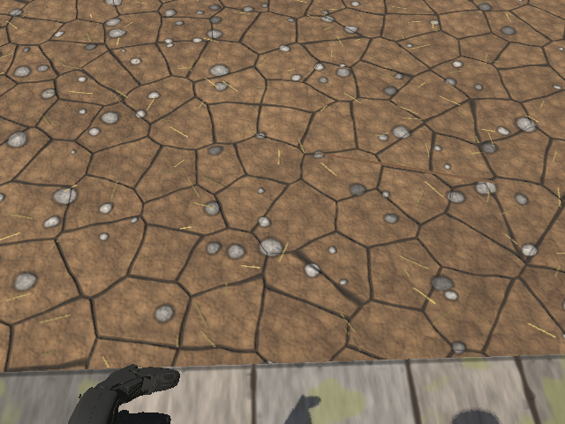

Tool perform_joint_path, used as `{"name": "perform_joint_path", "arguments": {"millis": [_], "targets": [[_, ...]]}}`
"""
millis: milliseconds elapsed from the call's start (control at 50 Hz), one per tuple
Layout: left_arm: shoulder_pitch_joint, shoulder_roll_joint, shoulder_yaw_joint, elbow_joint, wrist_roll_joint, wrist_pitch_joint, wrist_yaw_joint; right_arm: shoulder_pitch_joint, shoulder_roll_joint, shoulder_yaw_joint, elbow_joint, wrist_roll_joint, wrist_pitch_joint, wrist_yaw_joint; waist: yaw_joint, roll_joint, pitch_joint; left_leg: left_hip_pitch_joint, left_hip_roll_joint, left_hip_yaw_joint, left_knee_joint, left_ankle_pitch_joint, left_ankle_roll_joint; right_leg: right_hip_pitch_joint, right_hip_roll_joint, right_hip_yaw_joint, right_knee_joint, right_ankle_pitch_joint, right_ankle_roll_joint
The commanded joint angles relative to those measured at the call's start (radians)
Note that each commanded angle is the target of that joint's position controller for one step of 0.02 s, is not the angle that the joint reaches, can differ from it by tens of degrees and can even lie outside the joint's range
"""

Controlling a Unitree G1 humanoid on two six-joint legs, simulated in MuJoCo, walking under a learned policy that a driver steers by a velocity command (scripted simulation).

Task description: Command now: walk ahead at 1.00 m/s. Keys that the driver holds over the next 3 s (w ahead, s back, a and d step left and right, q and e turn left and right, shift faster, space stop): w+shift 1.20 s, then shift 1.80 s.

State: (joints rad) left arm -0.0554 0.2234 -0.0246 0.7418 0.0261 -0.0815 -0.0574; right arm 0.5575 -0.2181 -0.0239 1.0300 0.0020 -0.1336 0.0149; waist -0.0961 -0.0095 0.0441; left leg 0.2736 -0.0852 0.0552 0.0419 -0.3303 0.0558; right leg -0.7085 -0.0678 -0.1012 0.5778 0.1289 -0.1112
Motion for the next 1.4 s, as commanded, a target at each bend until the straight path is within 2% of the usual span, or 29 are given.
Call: {"name": "perform_joint_path", "arguments": {"millis": [20,60,80,100,120,160,200,320,400,460,520,560,580,600,640,700,800,900,960,980,1000,1020,1060,1100,1220,1320,1340,1360,1400], "targets": [[0.103,0.141,0.043,-0.023,0.003,-0.008,0.022,-0.021,-0.228,-0.039,-0.041,-0.021,0.008,-0.024,0.152,0.120,-0.042,-0.121,0.262,-0.009,0.253,1.336,0.064,0.350,0.134,-0.054,-0.016,-0.117,-0.043],[0.488,0.205,0.082,0.094,0.006,-0.001,0.054,-0.098,-0.253,-0.048,-0.052,-0.040,0.038,-0.042,0.343,0.124,-0.216,-0.233,0.255,0.008,0.749,1.228,0.064,0.721,0.116,0.005,-0.046,-0.236,-0.081],[0.648,0.285,0.110,0.123,0.022,0.005,0.072,-0.104,-0.172,-0.034,-0.078,-0.044,0.037,-0.036,0.368,0.018,-0.322,-0.445,0.169,0.008,1.150,0.752,0.075,0.937,-0.094,0.230,0.005,-0.487,-0.113],[0.586,0.329,0.125,0.118,0.035,0.004,0.059,0.059,-0.028,-0.003,-0.116,0.028,0.018,-0.008,0.192,-0.316,-0.471,-0.874,-0.018,-0.106,1.538,-0.132,0.028,1.227,-0.359,0.874,-0.186,-0.668,-0.275],[0.500,0.254,0.127,0.110,0.012,0.008,0.045,-0.069,-0.136,-0.017,-0.134,0.016,0.012,-0.022,0.220,-0.106,-0.367,-1.018,0.058,-0.160,1.540,-0.050,0.066,1.149,-0.301,0.879,-0.292,-0.704,-0.246],[0.416,0.133,0.101,0.140,0.013,-0.011,0.040,-0.228,-0.123,-0.015,-0.178,0.000,0.008,-0.018,0.160,0.065,-0.097,-1.002,0.140,-0.147,1.391,0.057,0.069,0.806,-0.226,0.574,-0.338,-0.459,-0.183],[0.407,0.075,0.080,0.172,0.010,-0.026,0.049,-0.214,-0.074,-0.003,-0.186,-0.033,0.042,0.005,0.075,0.038,-0.029,-0.891,0.182,-0.159,1.290,0.061,0.049,0.575,-0.147,0.422,-0.392,-0.444,-0.128],[0.448,0.115,0.081,0.196,-0.031,-0.066,0.033,-0.513,-0.070,0.021,-0.318,-0.042,0.055,0.044,0.077,0.011,0.135,-0.881,0.227,-0.025,0.747,0.382,0.000,0.380,-0.005,0.145,-0.550,-0.183,-0.092],[0.527,0.159,0.087,0.228,-0.044,-0.085,0.035,-0.586,-0.084,0.021,-0.323,-0.019,0.038,0.053,0.113,-0.025,0.106,-0.707,0.165,0.023,0.509,0.708,0.050,0.551,-0.038,0.082,-0.580,0.122,-0.043],[0.589,0.195,0.089,0.252,-0.031,-0.058,0.057,-0.624,-0.125,0.008,-0.330,-0.041,0.041,0.034,0.141,-0.049,0.059,-0.741,0.093,0.062,0.380,0.596,0.074,0.850,-0.071,0.075,-0.468,0.435,-0.021],[0.580,0.261,0.108,0.274,0.019,-0.010,0.095,-0.313,-0.198,-0.029,-0.242,-0.038,0.042,0.000,-0.017,-0.110,-0.107,-0.491,0.041,0.042,0.386,0.351,0.116,0.957,-0.123,0.078,0.006,0.775,-0.013],[0.518,0.156,0.096,0.237,0.037,-0.005,0.093,0.015,-0.295,-0.067,-0.151,-0.057,0.047,-0.032,-0.125,0.018,-0.265,-0.007,0.251,-0.152,0.581,0.171,0.130,0.509,-0.009,0.085,0.689,0.016,-0.025],[0.692,0.019,0.059,0.195,-0.061,-0.034,0.066,0.001,-0.360,-0.085,-0.160,-0.081,0.044,-0.019,0.013,0.400,-0.463,0.369,0.547,-0.769,0.460,0.147,0.328,0.042,0.170,0.181,1.085,-0.719,0.027],[0.518,0.125,0.067,0.169,-0.056,-0.042,0.078,-0.038,-0.282,-0.087,-0.154,-0.053,0.048,-0.003,-0.042,0.147,-0.382,0.311,0.480,-0.797,0.305,-0.064,0.299,-0.130,0.097,0.209,1.042,-0.607,-0.008],[0.327,0.128,0.067,0.131,-0.030,-0.047,0.067,-0.159,-0.145,-0.052,-0.138,-0.052,0.035,0.002,0.021,-0.030,-0.066,-0.106,0.376,-0.481,0.229,0.177,0.211,-0.074,0.017,0.188,0.845,-0.421,-0.010],[0.365,0.052,0.046,0.128,0.021,0.007,0.029,-0.140,-0.100,-0.027,-0.092,-0.024,0.018,-0.006,0.129,0.035,-0.002,-0.393,0.291,-0.299,0.168,0.316,0.158,0.078,-0.036,0.172,0.712,-0.435,0.028],[0.068,0.032,0.010,0.002,0.013,-0.005,-0.007,-0.129,-0.118,-0.025,-0.075,0.006,-0.009,0.004,0.115,0.035,0.126,-0.595,0.144,-0.054,0.034,0.619,0.104,0.201,-0.021,0.004,0.180,-0.059,0.050],[0.035,0.111,0.024,-0.015,0.002,-0.008,0.016,-0.037,-0.215,-0.036,-0.039,0.004,-0.009,-0.014,0.115,0.083,0.030,-0.237,0.229,-0.035,0.100,1.229,0.056,0.320,0.107,-0.056,-0.004,-0.009,-0.016],[0.502,0.209,0.079,0.120,0.005,0.002,0.057,-0.120,-0.256,-0.046,-0.047,-0.033,0.035,-0.039,0.358,0.125,-0.198,-0.290,0.240,-0.010,0.729,1.255,0.055,0.759,0.124,0.005,-0.018,-0.213,-0.069],[0.652,0.287,0.109,0.147,0.019,0.010,0.075,-0.126,-0.183,-0.034,-0.066,-0.040,0.037,-0.035,0.388,0.017,-0.280,-0.475,0.147,0.006,1.157,0.783,0.061,0.937,-0.065,0.217,0.008,-0.467,-0.114],[0.594,0.320,0.121,0.139,0.030,0.011,0.063,0.041,-0.041,-0.005,-0.098,0.026,0.022,-0.013,0.208,-0.318,-0.435,-0.862,-0.028,-0.101,1.566,-0.124,0.020,1.200,-0.344,0.856,-0.176,-0.628,-0.271],[0.496,0.252,0.123,0.127,0.003,0.014,0.047,-0.077,-0.149,-0.017,-0.125,0.008,0.015,-0.023,0.226,-0.102,-0.339,-1.000,0.048,-0.156,1.547,-0.049,0.063,1.118,-0.290,0.887,-0.293,-0.724,-0.251],[0.408,0.129,0.098,0.158,0.009,-0.003,0.045,-0.221,-0.127,-0.014,-0.164,-0.006,0.014,-0.017,0.156,0.063,-0.053,-1.003,0.133,-0.146,1.392,0.040,0.065,0.780,-0.223,0.605,-0.349,-0.518,-0.195],[0.399,0.076,0.077,0.189,0.010,-0.020,0.052,-0.211,-0.076,-0.002,-0.173,-0.036,0.046,0.006,0.071,0.041,0.008,-0.885,0.173,-0.159,1.294,0.042,0.044,0.544,-0.146,0.447,-0.398,-0.470,-0.144],[0.435,0.113,0.079,0.210,-0.026,-0.063,0.038,-0.511,-0.058,0.025,-0.309,-0.045,0.054,0.040,0.071,0.013,0.145,-0.874,0.218,-0.018,0.770,0.351,-0.009,0.385,-0.011,0.151,-0.530,-0.048,-0.101],[0.565,0.174,0.082,0.263,-0.043,-0.068,0.049,-0.545,-0.073,0.030,-0.301,-0.042,0.028,0.033,0.120,-0.037,0.046,-0.650,0.064,0.085,0.468,0.600,0.042,0.643,-0.029,0.092,-0.412,0.508,-0.016],[0.575,0.207,0.086,0.254,-0.060,-0.040,0.063,-0.566,-0.145,-0.010,-0.331,0.019,0.010,0.020,0.090,-0.087,-0.045,-0.615,0.033,0.009,0.462,0.524,0.043,0.740,-0.065,0.139,-0.287,0.578,0.005],[0.531,0.226,0.089,0.248,-0.045,-0.017,0.073,-0.467,-0.192,-0.028,-0.307,0.030,0.002,0.019,0.009,-0.117,-0.117,-0.553,0.021,-0.004,0.444,0.521,0.055,0.810,-0.071,0.135,-0.164,0.636,0.026],[0.437,0.191,0.079,0.200,-0.013,0.009,0.078,-0.138,-0.249,-0.049,-0.190,-0.006,0.008,0.008,-0.129,-0.078,-0.298,-0.152,0.187,-0.117,0.453,0.925,0.098,0.636,0.005,0.093,0.337,0.350,0.095]]}}
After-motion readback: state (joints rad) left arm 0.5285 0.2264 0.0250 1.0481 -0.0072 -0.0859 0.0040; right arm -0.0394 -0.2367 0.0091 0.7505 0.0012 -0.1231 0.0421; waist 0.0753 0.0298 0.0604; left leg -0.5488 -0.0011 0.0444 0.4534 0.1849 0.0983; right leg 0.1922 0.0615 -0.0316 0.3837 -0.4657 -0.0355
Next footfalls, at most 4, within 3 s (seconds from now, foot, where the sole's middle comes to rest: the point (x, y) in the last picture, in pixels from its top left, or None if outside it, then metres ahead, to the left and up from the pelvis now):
0.08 right None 0.29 -0.09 -0.76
0.54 left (237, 316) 0.75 0.08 -0.80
0.98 right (274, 180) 1.21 -0.06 -0.80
1.40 left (215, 92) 1.66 0.12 -0.80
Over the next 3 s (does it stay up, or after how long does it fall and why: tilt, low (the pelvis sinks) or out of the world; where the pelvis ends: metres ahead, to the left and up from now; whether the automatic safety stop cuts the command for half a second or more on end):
stays up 1.64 0.00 -0.02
